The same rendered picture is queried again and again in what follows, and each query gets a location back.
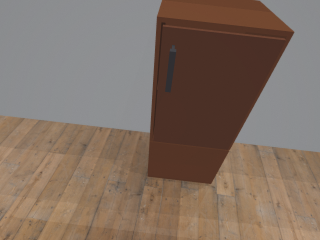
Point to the handle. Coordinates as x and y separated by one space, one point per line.
170 70

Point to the cupboard door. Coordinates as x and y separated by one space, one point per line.
216 78

